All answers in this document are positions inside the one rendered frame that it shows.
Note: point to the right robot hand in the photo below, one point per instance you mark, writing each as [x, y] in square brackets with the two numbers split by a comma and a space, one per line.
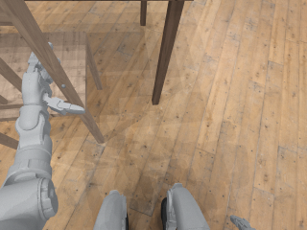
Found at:
[241, 223]

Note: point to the left robot hand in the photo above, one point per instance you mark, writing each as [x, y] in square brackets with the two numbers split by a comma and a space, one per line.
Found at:
[36, 81]

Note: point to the chair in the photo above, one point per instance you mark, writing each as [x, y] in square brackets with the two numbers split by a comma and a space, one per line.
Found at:
[73, 50]

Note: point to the left robot forearm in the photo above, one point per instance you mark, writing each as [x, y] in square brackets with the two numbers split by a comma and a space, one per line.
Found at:
[34, 152]

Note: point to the robot left upper arm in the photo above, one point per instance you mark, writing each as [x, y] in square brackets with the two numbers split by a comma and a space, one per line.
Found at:
[28, 205]

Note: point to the left robot thigh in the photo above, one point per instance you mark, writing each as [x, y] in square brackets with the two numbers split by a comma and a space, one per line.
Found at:
[113, 210]

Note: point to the robot right shin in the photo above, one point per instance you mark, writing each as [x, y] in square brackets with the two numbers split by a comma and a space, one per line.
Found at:
[171, 223]

